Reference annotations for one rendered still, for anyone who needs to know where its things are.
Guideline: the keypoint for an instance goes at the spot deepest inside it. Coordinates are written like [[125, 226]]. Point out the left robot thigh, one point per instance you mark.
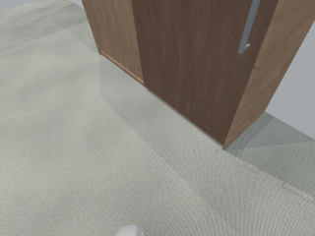
[[129, 230]]

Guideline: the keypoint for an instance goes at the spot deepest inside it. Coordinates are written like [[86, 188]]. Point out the handle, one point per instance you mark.
[[248, 27]]

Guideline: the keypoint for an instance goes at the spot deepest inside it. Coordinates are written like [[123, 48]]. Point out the wardrobe door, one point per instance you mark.
[[116, 32], [189, 55]]

